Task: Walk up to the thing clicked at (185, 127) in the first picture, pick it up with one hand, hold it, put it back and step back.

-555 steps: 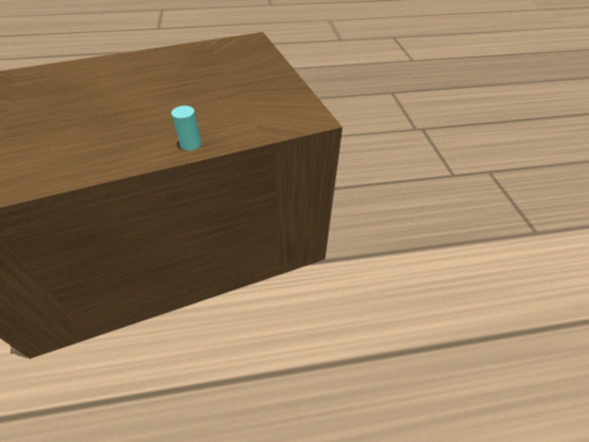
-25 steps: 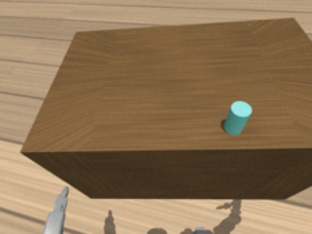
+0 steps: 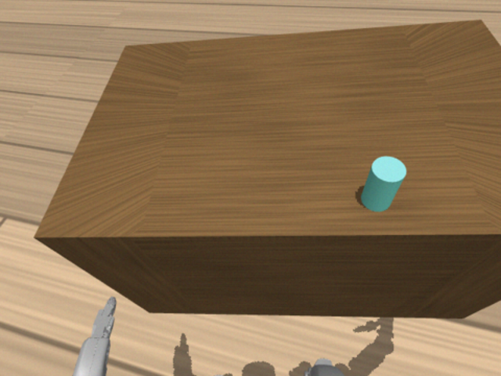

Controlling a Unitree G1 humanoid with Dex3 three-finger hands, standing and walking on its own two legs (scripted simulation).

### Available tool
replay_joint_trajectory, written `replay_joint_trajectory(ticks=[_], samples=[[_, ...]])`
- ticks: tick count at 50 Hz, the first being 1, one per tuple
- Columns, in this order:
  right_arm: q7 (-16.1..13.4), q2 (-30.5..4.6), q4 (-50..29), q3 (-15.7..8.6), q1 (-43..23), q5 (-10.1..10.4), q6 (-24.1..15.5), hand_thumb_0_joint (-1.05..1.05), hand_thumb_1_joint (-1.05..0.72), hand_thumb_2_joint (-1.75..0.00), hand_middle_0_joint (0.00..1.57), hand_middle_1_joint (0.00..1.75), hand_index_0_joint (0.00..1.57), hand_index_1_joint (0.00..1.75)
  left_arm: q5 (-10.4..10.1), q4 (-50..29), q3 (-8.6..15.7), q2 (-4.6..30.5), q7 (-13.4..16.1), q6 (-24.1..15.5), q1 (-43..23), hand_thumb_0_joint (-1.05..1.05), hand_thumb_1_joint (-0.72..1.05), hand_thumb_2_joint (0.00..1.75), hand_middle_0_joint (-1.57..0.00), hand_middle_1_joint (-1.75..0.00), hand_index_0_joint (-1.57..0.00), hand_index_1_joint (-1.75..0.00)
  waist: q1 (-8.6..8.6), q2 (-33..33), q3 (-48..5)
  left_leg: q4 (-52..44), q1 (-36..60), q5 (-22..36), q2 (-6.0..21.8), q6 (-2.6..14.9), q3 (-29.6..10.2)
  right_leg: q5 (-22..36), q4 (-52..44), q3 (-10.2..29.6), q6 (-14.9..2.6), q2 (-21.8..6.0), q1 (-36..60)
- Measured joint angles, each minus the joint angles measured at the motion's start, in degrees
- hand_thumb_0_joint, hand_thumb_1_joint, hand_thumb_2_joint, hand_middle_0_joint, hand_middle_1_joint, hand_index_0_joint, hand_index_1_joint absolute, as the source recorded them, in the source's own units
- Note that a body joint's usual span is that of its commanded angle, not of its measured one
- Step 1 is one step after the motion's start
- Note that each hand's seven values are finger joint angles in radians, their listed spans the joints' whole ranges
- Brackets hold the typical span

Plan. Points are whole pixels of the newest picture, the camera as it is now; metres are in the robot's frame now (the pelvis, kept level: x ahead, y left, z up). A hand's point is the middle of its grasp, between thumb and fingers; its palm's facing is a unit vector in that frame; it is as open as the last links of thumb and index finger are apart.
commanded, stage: go down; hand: right
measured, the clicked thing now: (381, 185) +0.46 -0.21 -0.03
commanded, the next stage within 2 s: approach in 0.54 s
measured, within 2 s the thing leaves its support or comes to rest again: neither
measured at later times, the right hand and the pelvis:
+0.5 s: hand out of the picture +0.34 -0.39 +0.09, palm faces +0.23 +0.97 +0.02, open 17.5 cm; pelvis +0.00 +0.00 +0.00, yaw +0 degrees
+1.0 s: hand (480, 209) +0.38 -0.33 +0.01, palm faces +0.14 +0.99 +0.08, open 17.5 cm; pelvis +0.00 +0.00 -0.02, yaw +0 degrees
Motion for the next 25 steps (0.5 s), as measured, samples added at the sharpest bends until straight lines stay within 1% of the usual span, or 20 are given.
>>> replay_joint_trajectory(ticks=[2, 7, 12, 17, 21, 25], samples=[[0.03, 0.68, -0.56, -0.03, -0.02, 0.28, 0.0, -0.01, 0.56, -0.07, 0.04, 0.05, 0.05, 0.05, -0.01, -0.11, 0.13, 0.1, -0.01, 0.08, 0.12, -0.01, -0.53, 0.06, -0.06, -0.05, -0.07, -0.05, -0.05, -0.25, 0.09, 0.0, -0.04, 0.06, 0.05, -0.11, 0.03, 0.01, 0.13, 0.03, -0.12, 0.06, -0.12], [-0.21, 1.79, -1.03, 0.4, 0.12, 0.21, 0.46, -0.01, 0.55, -0.07, 0.04, 0.05, 0.05, 0.05, -0.4, -0.77, 0.13, 0.56, 0.44, 0.46, 0.29, -0.01, -0.53, 0.06, -0.06, -0.05, -0.07, -0.05, 0.02, -0.45, -0.52, -0.88, 1.08, 0.44, 0.09, -0.19, -0.27, 0.22, -0.63, -0.3, -0.23, 0.07, 1.06], [-0.9, 0.61, 0.6, 0.46, -0.29, -0.5, 0.87, -0.01, 0.53, -0.07, 0.05, 0.05, 0.05, 0.05, -0.54, -1.98, 0.19, 0.5, 0.5, 0.49, 0.48, -0.01, -0.53, 0.06, -0.06, -0.05, -0.07, -0.05, 0.22, -0.28, -0.53, -1.48, 1.75, 0.8, 0.1, -0.13, -0.39, 0.61, -1.45, -0.43, -0.24, 0.08, 1.89], [-0.68, -0.76, 1.26, -0.06, -0.35, -0.45, 0.38, -0.01, 0.54, -0.07, 0.05, 0.06, 0.05, 0.05, -0.31, -2.43, -0.05, 0.19, 0.11, 0.02, 0.71, -0.01, -0.52, 0.05, -0.06, -0.05, -0.07, -0.05, 0.05, -0.09, 0.2, -0.59, 0.45, 0.66, 0.05, -0.05, -0.28, 0.71, -0.88, -0.28, -0.12, 0.04, 0.7], [0.08, 0.2, -0.34, -0.28, 0.23, 0.16, 0.22, -0.01, 0.55, -0.07, 0.04, 0.06, 0.05, 0.06, -0.21, -2.14, -0.51, 0.02, -0.03, -0.15, 1.1, -0.01, -0.52, 0.05, -0.06, -0.05, -0.07, -0.05, -0.26, -0.21, 0.18, 0.14, -0.31, 0.32, 0.08, 0.0, -0.04, 0.5, -0.21, -0.03, -0.03, 0.1, -0.16], [0.37, 1.47, -1.53, -0.26, 0.5, 0.42, 0.52, -0.01, 0.55, -0.07, 0.04, 0.06, 0.05, 0.05, -0.33, -1.56, -0.33, 0.23, 0.33, 0.24, 1.0, -0.01, -0.52, 0.05, -0.06, -0.05, -0.07, -0.05, -0.3, -0.33, -0.52, 0.22, 0.07, 0.06, 0.13, 0.02, -0.03, 0.28, -0.14, -0.01, 0.02, 0.15, 0.22]])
